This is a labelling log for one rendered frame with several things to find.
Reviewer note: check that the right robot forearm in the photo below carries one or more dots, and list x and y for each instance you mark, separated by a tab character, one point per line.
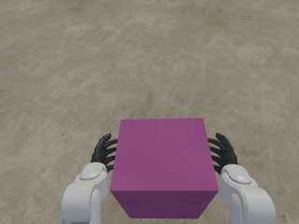
248	204

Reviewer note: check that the robot left hand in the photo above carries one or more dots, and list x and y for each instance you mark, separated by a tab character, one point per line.
101	152

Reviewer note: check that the robot right hand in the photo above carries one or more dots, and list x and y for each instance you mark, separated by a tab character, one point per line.
226	152

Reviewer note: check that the carton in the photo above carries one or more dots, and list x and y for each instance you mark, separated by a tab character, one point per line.
163	168

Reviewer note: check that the left robot forearm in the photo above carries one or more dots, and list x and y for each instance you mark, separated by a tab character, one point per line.
81	201

